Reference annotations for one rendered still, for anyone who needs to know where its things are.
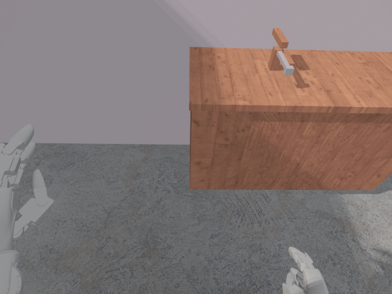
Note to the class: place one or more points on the tap lever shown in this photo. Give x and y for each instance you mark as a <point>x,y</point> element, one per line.
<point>288,70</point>

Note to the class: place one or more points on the robot left hand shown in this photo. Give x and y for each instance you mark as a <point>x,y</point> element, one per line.
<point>13,158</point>

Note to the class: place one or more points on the robot right hand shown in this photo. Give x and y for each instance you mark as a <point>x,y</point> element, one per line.
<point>310,281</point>

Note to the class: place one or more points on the counter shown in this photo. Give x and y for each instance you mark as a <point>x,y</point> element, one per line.
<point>326,127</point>

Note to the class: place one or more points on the left robot forearm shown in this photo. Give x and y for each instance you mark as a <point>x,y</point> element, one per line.
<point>11,278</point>

